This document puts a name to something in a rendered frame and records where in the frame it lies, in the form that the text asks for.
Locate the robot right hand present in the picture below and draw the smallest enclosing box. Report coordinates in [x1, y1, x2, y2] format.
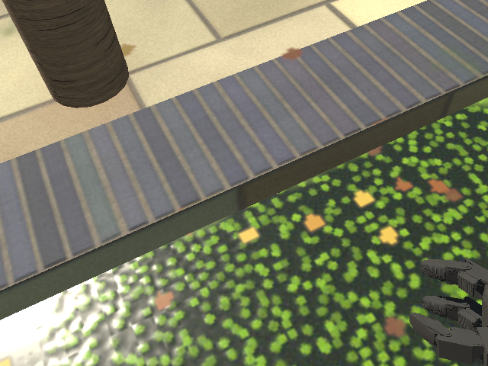
[409, 259, 488, 366]

